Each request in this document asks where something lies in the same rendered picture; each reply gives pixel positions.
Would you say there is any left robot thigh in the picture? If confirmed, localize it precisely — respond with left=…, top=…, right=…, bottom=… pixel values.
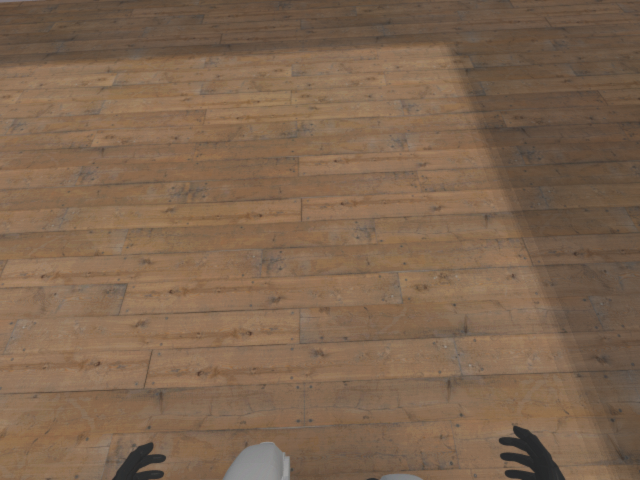
left=223, top=444, right=290, bottom=480

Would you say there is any right robot hand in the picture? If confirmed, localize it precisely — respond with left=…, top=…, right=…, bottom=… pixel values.
left=499, top=426, right=565, bottom=480

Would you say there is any left robot hand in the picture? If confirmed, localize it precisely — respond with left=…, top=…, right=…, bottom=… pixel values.
left=112, top=442, right=166, bottom=480

